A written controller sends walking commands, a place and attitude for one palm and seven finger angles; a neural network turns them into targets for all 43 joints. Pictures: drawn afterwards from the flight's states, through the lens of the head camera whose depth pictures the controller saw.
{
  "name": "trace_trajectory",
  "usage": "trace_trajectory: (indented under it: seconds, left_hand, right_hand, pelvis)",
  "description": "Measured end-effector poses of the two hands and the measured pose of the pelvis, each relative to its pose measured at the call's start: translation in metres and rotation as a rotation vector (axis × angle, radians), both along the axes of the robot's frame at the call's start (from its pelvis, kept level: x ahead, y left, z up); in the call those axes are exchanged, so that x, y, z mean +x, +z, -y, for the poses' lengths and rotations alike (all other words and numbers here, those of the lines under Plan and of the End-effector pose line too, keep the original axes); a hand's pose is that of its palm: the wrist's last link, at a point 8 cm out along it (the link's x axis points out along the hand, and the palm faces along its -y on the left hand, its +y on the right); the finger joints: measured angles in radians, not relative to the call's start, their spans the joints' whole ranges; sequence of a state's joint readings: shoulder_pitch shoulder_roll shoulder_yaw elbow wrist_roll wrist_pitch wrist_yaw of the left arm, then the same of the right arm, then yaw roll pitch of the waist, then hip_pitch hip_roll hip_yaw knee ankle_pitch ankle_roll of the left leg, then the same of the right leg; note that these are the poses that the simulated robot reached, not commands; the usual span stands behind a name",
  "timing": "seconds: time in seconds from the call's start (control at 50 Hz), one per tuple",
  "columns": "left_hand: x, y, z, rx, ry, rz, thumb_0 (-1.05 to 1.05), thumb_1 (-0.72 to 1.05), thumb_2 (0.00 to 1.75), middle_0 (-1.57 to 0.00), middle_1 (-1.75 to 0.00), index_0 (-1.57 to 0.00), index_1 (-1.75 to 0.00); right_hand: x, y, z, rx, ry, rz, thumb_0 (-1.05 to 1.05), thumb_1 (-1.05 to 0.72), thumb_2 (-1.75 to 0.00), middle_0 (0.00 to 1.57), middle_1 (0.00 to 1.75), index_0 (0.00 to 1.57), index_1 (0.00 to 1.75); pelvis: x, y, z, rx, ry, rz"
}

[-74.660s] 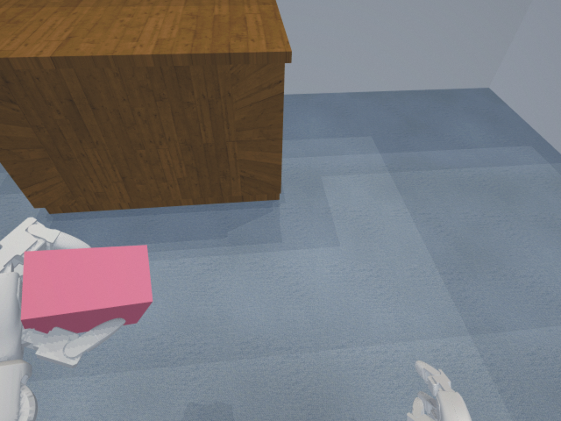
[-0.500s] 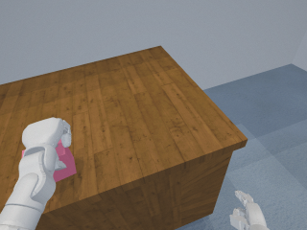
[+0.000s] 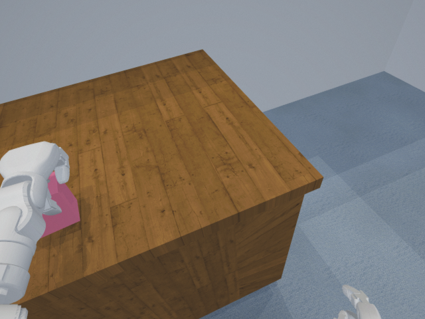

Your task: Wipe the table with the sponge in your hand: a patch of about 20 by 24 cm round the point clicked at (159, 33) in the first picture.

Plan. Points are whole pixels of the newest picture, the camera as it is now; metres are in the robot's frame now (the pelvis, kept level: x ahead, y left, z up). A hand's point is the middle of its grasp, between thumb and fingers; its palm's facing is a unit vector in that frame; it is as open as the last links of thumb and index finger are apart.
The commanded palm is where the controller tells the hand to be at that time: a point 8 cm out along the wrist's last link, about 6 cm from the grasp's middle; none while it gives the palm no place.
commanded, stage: wipe forward along the first lane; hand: left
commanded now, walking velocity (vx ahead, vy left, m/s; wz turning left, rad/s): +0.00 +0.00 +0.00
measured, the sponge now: (47, 211) +0.29 +0.38 +0.05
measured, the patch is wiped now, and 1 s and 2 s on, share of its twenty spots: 0.90 0.90 0.90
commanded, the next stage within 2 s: slide across to the middle lane in 0.60 s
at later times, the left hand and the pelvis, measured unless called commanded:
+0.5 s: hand (45, 162) +0.37 +0.39 +0.12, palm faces -0.12 +0.02 -0.99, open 8.1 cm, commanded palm +0.36 +0.39 +0.15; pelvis +0.00 +0.02 +0.00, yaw +0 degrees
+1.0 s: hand (50, 150) +0.40 +0.40 +0.12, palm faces -0.01 +0.00 -1.00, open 8.1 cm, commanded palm +0.39 +0.37 +0.17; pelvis +0.03 +0.07 +0.01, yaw +1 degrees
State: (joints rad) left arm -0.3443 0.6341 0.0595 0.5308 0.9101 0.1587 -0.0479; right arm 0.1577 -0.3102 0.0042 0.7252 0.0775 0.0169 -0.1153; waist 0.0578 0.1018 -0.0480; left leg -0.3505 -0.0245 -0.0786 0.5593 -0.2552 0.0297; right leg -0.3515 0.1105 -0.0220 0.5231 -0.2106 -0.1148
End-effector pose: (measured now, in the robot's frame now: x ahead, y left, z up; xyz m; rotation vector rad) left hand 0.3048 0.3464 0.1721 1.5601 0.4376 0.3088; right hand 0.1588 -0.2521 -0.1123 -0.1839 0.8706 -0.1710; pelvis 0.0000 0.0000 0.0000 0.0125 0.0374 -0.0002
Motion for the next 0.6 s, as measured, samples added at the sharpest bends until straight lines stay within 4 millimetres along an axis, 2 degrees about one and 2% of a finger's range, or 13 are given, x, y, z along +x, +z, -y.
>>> trace_trajectory:
  seconds: [0.14,0.3,0.6]
  left_hand:
    - [0.012,0.0,-0.007,0.012,0.0,-0.017,0.02,-0.61,1.06,-0.79,-1.42,-1.21,-1.6]
    - [0.028,0.001,-0.018,0.019,0.001,-0.024,0.02,-0.61,1.05,-0.79,-1.42,-1.2,-1.59]
    - [0.061,0.002,-0.042,0.01,-0.002,-0.038,0.02,-0.61,1.05,-0.8,-1.42,-1.2,-1.59]
  right_hand:
    - [-0.019,-0.008,0.004,-0.002,-0.029,-0.048,0.01,-0.9,-0.9,0.2,0.3,0.2,0.29]
    - [-0.033,-0.013,0.0,0.0,-0.049,-0.095,0.01,-0.9,-0.9,0.2,0.3,0.2,0.29]
    - [-0.037,-0.008,-0.015,-0.016,-0.076,-0.143,0.01,-0.9,-0.9,0.2,0.3,0.2,0.29]
  pelvis:
    - [-0.003,-0.002,-0.002,-0.003,0.002,-0.022]
    - [-0.002,-0.002,-0.007,-0.007,0.002,-0.051]
    - [0.009,0.0,-0.027,-0.02,-0.002,-0.089]
